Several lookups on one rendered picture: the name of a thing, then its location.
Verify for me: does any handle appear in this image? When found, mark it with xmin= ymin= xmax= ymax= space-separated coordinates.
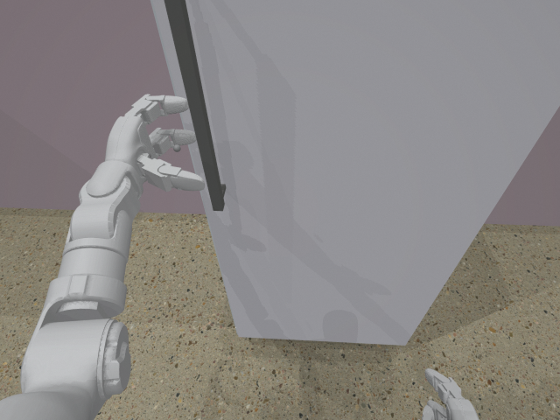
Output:
xmin=164 ymin=0 xmax=226 ymax=211

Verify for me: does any right robot hand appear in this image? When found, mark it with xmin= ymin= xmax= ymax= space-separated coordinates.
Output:
xmin=418 ymin=368 xmax=479 ymax=420

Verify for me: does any fridge door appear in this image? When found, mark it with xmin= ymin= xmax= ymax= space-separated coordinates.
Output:
xmin=152 ymin=0 xmax=560 ymax=346

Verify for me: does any left robot hand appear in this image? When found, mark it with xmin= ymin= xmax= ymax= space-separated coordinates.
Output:
xmin=105 ymin=94 xmax=205 ymax=192

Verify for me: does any left robot upper arm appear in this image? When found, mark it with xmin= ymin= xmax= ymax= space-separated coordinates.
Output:
xmin=0 ymin=318 xmax=131 ymax=420

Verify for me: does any robot left forearm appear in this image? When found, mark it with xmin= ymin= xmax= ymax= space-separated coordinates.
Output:
xmin=20 ymin=160 xmax=144 ymax=394

